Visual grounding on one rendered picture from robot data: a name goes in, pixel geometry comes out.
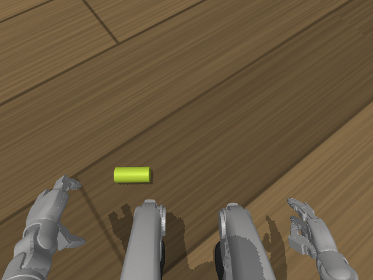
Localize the right robot hand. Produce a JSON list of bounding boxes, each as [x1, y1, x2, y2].
[[287, 198, 338, 260]]

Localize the left robot arm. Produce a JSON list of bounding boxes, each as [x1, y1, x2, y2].
[[1, 219, 59, 280]]

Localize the right robot arm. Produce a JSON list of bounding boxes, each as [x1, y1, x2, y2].
[[316, 251, 358, 280]]

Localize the left robot hand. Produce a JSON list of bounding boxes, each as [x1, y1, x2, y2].
[[26, 174, 86, 251]]

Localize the can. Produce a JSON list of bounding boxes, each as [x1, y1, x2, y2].
[[114, 167, 151, 183]]

